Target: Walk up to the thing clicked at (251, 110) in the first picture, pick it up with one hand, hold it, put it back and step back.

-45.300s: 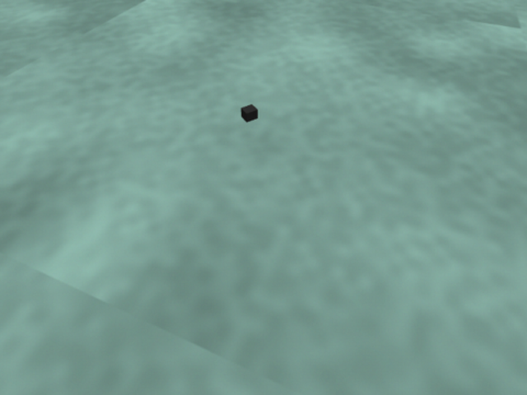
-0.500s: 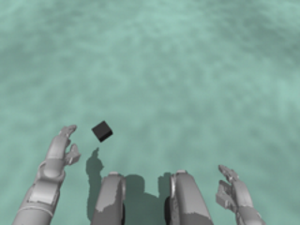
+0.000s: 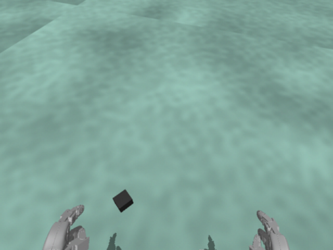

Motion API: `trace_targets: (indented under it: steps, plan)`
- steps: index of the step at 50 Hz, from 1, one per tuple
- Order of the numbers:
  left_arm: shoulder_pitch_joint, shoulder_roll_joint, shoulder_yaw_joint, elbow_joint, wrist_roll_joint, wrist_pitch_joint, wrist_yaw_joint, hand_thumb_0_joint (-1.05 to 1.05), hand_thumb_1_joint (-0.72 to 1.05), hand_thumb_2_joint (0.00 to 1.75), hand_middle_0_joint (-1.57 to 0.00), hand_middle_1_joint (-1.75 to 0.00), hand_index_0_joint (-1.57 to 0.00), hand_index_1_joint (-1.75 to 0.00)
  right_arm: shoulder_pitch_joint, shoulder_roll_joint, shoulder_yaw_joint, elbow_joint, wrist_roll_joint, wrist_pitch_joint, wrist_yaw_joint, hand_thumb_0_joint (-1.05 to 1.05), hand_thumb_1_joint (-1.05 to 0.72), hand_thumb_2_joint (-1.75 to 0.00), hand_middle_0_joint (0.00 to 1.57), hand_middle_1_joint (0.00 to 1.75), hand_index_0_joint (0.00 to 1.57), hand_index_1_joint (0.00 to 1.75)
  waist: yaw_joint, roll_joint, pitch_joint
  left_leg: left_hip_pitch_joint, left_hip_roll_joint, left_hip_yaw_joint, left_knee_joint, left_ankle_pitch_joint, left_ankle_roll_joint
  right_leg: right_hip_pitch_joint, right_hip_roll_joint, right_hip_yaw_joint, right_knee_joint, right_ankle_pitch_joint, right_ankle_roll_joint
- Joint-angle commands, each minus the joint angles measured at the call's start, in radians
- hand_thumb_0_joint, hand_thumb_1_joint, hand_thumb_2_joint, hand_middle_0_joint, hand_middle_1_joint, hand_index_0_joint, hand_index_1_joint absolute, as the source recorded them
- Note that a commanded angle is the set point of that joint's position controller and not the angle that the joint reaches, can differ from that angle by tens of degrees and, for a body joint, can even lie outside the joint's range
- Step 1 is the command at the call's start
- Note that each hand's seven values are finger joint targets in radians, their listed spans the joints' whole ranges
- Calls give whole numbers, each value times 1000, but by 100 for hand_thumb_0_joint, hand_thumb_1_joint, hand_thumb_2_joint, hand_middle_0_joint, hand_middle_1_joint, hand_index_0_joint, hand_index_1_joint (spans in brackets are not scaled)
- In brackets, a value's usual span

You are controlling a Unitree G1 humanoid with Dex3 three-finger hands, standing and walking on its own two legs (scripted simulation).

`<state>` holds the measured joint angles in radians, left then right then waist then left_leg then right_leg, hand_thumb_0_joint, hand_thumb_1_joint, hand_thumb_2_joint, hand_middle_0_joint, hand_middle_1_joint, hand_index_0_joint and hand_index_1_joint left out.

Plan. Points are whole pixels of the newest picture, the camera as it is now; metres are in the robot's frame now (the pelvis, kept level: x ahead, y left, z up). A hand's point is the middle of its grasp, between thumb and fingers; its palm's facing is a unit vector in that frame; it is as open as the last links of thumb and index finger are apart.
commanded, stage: home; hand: left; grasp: from above
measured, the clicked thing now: (123, 200) +0.49 +0.21 -0.68
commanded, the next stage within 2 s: none
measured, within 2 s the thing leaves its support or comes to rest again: neither
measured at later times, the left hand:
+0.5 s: hand out of the picture +0.16 +0.18 -0.04, palm faces +0.06 -0.98 -0.19, open 7.4 cm
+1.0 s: hand out of the picture +0.16 +0.19 -0.04, palm faces +0.05 -0.98 -0.20, open 7.4 cm
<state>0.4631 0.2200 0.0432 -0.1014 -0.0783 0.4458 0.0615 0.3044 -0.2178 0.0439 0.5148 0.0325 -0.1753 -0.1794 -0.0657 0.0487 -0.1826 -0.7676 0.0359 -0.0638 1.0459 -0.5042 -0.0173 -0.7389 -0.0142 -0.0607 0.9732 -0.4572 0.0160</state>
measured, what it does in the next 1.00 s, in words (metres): stands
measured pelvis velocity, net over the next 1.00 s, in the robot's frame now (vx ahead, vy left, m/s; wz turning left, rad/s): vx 0.00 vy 0.00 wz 0.00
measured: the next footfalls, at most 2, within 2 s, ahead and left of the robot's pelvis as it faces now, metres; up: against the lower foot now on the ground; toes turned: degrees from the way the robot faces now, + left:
none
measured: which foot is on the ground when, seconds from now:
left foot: down 0.00-1.00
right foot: down 0.00-1.00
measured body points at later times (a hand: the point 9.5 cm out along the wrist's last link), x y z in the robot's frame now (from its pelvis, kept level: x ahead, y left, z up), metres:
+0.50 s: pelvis +0.00 +0.00 +0.01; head +0.02 +0.01 +0.46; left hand +0.15 +0.23 -0.03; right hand +0.17 -0.24 -0.05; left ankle +0.00 +0.13 -0.67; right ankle +0.01 -0.13 -0.67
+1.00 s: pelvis +0.00 +0.00 +0.01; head +0.02 +0.01 +0.46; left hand +0.15 +0.24 -0.03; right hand +0.16 -0.24 -0.06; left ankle +0.00 +0.13 -0.67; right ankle +0.01 -0.13 -0.67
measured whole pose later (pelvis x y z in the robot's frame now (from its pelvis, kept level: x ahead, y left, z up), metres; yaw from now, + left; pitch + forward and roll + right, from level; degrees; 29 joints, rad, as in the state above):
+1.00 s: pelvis +0.00 +0.00 +0.01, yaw +0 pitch +10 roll -3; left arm 0.50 0.23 0.04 -0.13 -0.06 0.45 0.02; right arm 0.29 -0.21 0.04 0.54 0.01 -0.25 -0.18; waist -0.04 0.04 -0.15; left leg -0.70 0.03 -0.06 1.02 -0.49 -0.01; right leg -0.67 -0.02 -0.06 0.94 -0.44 0.02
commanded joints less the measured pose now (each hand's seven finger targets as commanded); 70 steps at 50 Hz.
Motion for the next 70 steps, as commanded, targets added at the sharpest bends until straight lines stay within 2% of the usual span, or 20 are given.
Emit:
trace_targets:
  steps: [1, 7, 11, 24, 26, 27, 31, 38, 45, 47, 51, 52, 60, 61, 62, 64, 66, 67, 69, 70]
  plan:
    - [23, 90, 47, -210, 12, -35, -12, 0, 90, 90, -20, -30, -20, -30, -70, -116, -54, -154, -13, -75, -20, 0, -90, -90, 20, 30, 20, 30, 13, -7, -65, 138, -34, 17, -195, 226, 34, 119, 37, -20, -174, 183, -19]
    - [4, 89, 43, -195, 20, -41, -36, 0, 90, 90, -20, -30, -20, -30, -80, -122, -59, -147, -23, -105, -21, 0, -90, -90, 20, 30, 20, 30, 5, -26, -17, 136, -38, 22, -209, 171, 36, 109, 32, -21, -191, 135, -12]
    - [-5, 105, 55, -218, 24, -54, -42, 0, 90, 90, -20, -30, -20, -30, -83, -129, -66, -144, -26, -116, -19, 0, -90, -90, 20, 30, 20, 30, 12, -5, -38, 153, -41, 28, -206, 173, 34, 126, 29, -16, -190, 136, -11]
    - [32, 102, 50, -215, 30, -49, -33, 0, 90, 90, -20, -30, -20, -30, -84, -124, -64, -130, -27, -121, -18, 0, -90, -90, 20, 30, 20, 30, 29, 14, -80, 174, -37, 16, -201, 274, 26, 162, 32, -16, -171, 215, -18]
    - [29, 102, 49, -214, 29, -45, -31, 0, 90, 90, -20, -30, -20, -30, -83, -123, -63, -128, -27, -121, -19, 0, -90, -90, 20, 30, 20, 30, 31, 10, -77, 176, -37, 18, -200, 265, 27, 162, 32, -16, -174, 210, -17]
    - [19, 101, 48, -201, 29, -45, -31, 0, 90, 90, -20, -30, -20, -30, -86, -126, -64, -130, -27, -120, -19, 0, -90, -90, 20, 30, 20, 30, 21, -4, -66, 168, -38, 21, -199, 251, 29, 159, 32, -15, -181, 202, -14]
    - [23, 105, 50, -203, 28, -42, -33, 0, 90, 90, -20, -30, -20, -30, -88, -128, -65, -127, -27, -123, -17, 0, -90, -90, 20, 30, 20, 30, 34, 19, -60, 164, -33, 12, -218, 230, 23, 150, 33, -18, -174, 174, -18]
    - [12, 101, 46, -211, 26, -37, -37, 0, 90, 90, -20, -30, -20, -30, -86, -128, -64, -132, -27, -130, -18, 0, -90, -90, 20, 30, 20, 30, 23, 9, -36, 151, -31, 10, -229, 147, 26, 130, 34, -17, -186, 113, -12]
    - [6, 107, 56, -218, 27, -46, -36, 0, 90, 90, -20, -30, -20, -30, -93, -130, -64, -132, -26, -134, -18, 0, -90, -90, 20, 30, 20, 30, 30, -2, -30, 134, -27, 1, -234, 111, 28, 129, 33, -16, -184, 87, -11]
    - [9, 101, 44, -219, 27, -49, -37, 0, 90, 90, -20, -30, -20, -30, -91, -124, -62, -129, -26, -135, -17, 0, -90, -90, 20, 30, 20, 30, 27, 11, -40, 144, -30, 11, -223, 135, 27, 131, 32, -13, -185, 103, -13]
    - [5, 117, 58, -224, 28, -47, -37, 0, 90, 90, -20, -30, -20, -30, -83, -127, -65, -128, -28, -137, -20, 0, -90, -90, 20, 30, 20, 30, 23, 4, -52, 139, -37, 21, -210, 140, 29, 136, 31, -7, -191, 110, -10]
    - [21, 97, 39, -207, 29, -45, -40, 0, 90, 90, -20, -30, -20, -30, -85, -122, -63, -128, -28, -137, -20, 0, -90, -90, 20, 30, 20, 30, 21, -1, -47, 145, -36, 22, -206, 157, 29, 134, 31, -8, -187, 122, -11]
    - [26, 113, 51, -224, 28, -49, -36, 0, 90, 90, -20, -30, -20, -30, -81, -125, -66, -120, -28, -134, -20, 0, -90, -90, 20, 30, 20, 30, 31, 2, -68, 164, -31, 16, -197, 247, 25, 157, 33, -13, -170, 193, -13]
    - [34, 110, 55, -210, 29, -48, -36, 0, 90, 90, -20, -30, -20, -30, -69, -126, -69, -119, -29, -133, -22, 0, -90, -90, 20, 30, 20, 30, 22, -1, -84, 168, -34, 23, -185, 269, 27, 165, 31, -8, -169, 216, -14]
    - [26, 104, 41, -218, 31, -48, -36, 0, 90, 90, -20, -30, -20, -30, -79, -125, -67, -123, -28, -133, -21, 0, -90, -90, 20, 30, 20, 30, 25, -10, -70, 167, -33, 22, -191, 268, 27, 159, 33, -10, -170, 214, -13]
    - [21, 110, 54, -222, 28, -48, -35, 0, 90, 90, -20, -30, -20, -30, -79, -126, -68, -120, -29, -130, -21, 0, -90, -90, 20, 30, 20, 30, 30, 13, -65, 165, -31, 21, -198, 245, 24, 153, 32, -10, -170, 192, -14]
    - [31, 110, 54, -211, 30, -46, -36, 0, 90, 90, -20, -30, -20, -30, -73, -129, -72, -121, -29, -129, -20, 0, -90, -90, 20, 30, 20, 30, 26, -8, -91, 175, -32, 21, -188, 277, 26, 168, 32, -10, -170, 222, -13]
    - [24, 103, 39, -215, 29, -45, -37, 0, 90, 90, -20, -30, -20, -30, -82, -125, -66, -124, -28, -129, -18, 0, -90, -90, 20, 30, 20, 30, 24, -6, -56, 162, -35, 24, -188, 254, 28, 157, 30, -8, -179, 209, -11]
    - [23, 113, 59, -225, 29, -46, -36, 0, 90, 90, -20, -30, -20, -30, -75, -125, -70, -121, -29, -131, -20, 0, -90, -90, 20, 30, 20, 30, 28, -21, -80, 169, -36, 28, -179, 277, 29, 177, 27, -6, -178, 232, -9]
    - [28, 105, 49, -212, 31, -45, -37, 0, 90, 90, -20, -30, -20, -30, -79, -123, -69, -121, -29, -128, -19, 0, -90, -90, 20, 30, 20, 30, 25, -7, -74, 166, -37, 26, -181, 270, 28, 166, 28, -5, -178, 227, -11]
